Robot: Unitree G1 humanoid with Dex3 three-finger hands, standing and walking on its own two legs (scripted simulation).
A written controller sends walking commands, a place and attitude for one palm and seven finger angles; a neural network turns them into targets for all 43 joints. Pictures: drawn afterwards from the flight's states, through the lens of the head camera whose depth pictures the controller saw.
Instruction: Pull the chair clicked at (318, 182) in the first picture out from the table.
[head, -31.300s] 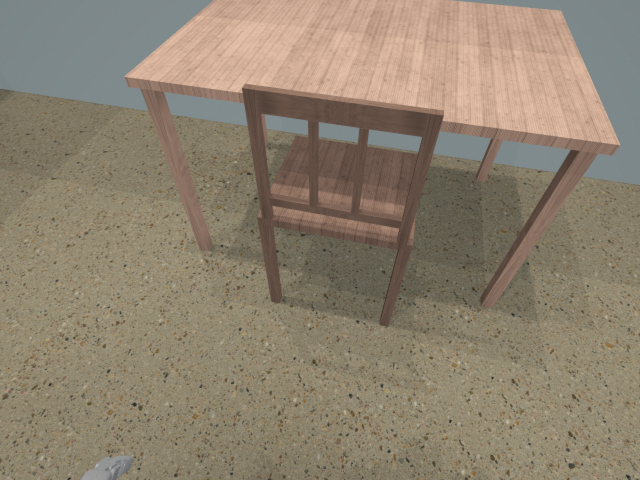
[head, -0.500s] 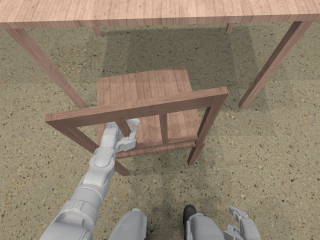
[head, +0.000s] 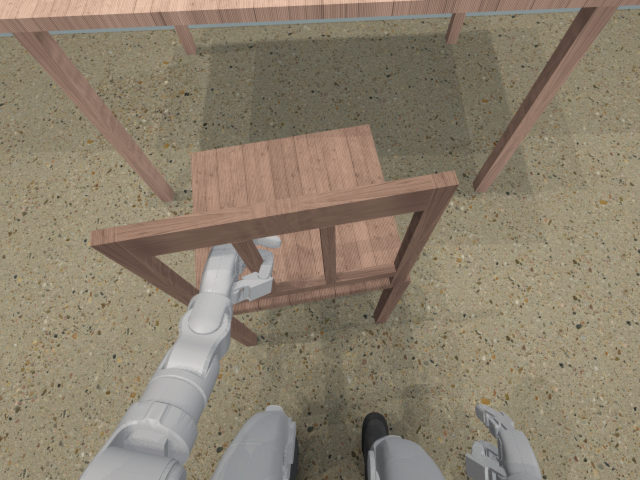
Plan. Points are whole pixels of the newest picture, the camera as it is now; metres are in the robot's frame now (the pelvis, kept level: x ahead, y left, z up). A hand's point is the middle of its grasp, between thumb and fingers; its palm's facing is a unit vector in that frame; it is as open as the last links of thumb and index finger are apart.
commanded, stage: step backward, pulling the chair out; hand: left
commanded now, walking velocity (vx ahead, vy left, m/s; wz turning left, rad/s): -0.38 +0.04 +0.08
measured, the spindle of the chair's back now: (257, 267) +0.38 +0.11 -0.12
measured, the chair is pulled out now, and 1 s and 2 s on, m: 0.32 0.43 0.51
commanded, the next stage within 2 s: none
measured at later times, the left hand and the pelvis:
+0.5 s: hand (249, 322) +0.29 +0.11 -0.07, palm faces -0.16 -0.97 -0.17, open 5.2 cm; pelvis -0.06 +0.02 +0.00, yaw +0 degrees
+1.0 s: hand (245, 361) +0.24 +0.11 -0.07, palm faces -0.05 -0.99 -0.16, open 5.2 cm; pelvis -0.11 +0.00 +0.00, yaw +2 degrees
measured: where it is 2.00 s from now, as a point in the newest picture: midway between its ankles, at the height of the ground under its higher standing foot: outside the picture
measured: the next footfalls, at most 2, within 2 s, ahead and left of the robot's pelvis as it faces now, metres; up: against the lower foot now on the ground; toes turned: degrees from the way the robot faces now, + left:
left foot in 0.14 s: +0.00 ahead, +0.17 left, +0.00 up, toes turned +2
right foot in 0.80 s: -0.10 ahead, -0.09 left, +0.00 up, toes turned -2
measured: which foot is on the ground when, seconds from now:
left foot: up 0.00-0.12, down 0.14-0.82, up 0.84-1.00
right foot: down 0.00-0.62, up 0.64-0.78, down 0.80-1.00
